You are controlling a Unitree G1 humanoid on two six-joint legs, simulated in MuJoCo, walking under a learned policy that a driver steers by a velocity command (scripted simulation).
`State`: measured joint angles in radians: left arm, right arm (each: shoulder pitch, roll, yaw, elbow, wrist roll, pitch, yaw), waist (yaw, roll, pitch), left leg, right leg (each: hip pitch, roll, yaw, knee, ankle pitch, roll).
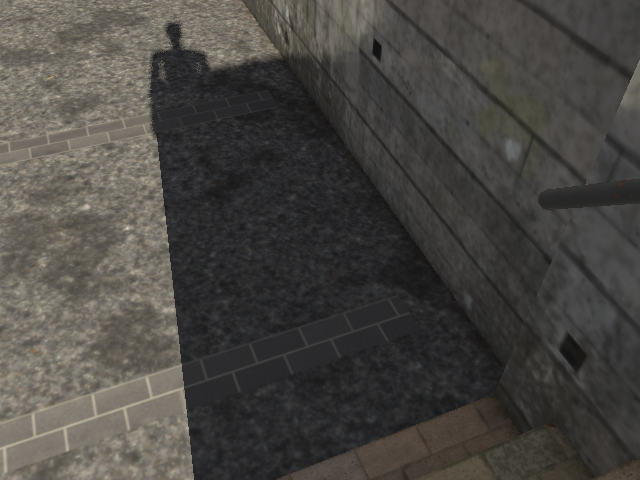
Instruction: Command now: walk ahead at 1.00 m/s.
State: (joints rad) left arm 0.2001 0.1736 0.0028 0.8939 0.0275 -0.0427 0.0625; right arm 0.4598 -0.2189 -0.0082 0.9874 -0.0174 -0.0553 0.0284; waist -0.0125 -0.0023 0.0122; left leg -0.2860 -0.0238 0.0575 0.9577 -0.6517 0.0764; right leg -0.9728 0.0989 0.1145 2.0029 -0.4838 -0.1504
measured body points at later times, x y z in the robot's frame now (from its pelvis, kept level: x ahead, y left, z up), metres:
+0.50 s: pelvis +0.34 -0.04 -0.25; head +0.33 -0.04 +0.20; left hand +0.21 +0.20 -0.39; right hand +0.46 -0.28 -0.38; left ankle +0.45 +0.12 -0.90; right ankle +0.26 -0.13 -0.89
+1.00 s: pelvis +0.67 +0.02 -0.53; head +0.63 +0.01 -0.08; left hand +0.71 +0.30 -0.63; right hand +0.76 -0.21 -0.67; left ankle +0.45 +0.04 -1.06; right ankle +0.77 -0.07 -1.26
